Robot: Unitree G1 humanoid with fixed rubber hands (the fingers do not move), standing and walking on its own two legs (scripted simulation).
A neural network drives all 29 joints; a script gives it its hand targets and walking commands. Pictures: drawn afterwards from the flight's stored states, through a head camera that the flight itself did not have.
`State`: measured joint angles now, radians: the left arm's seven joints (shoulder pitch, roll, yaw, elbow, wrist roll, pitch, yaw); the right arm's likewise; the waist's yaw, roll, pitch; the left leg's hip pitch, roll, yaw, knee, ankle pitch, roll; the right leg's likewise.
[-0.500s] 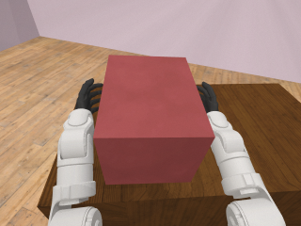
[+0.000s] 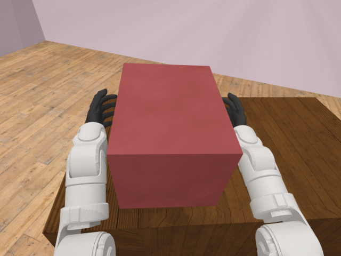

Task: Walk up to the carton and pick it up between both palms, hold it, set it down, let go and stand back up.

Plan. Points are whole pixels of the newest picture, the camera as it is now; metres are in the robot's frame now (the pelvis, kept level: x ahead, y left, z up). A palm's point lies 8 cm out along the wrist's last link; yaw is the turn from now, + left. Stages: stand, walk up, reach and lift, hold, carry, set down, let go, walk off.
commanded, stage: hold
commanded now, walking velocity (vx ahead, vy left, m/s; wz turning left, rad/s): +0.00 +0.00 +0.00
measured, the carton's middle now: (168, 131) +0.38 +0.00 +0.14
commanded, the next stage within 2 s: none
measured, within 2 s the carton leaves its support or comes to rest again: neither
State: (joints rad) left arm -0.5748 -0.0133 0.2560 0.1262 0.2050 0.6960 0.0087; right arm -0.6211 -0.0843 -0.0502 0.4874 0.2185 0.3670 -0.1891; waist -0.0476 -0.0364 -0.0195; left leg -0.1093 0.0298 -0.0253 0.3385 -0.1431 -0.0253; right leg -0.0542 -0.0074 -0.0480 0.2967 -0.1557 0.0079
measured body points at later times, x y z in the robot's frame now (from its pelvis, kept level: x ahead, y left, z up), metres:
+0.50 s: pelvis +0.01 +0.00 +0.00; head -0.03 +0.02 +0.45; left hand +0.37 +0.16 +0.19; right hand +0.38 -0.16 +0.17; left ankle +0.03 +0.13 -0.75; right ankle +0.01 -0.12 -0.75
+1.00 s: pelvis +0.00 +0.00 +0.00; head -0.05 +0.02 +0.45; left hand +0.37 +0.16 +0.19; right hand +0.38 -0.16 +0.18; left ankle +0.03 +0.13 -0.75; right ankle +0.01 -0.12 -0.75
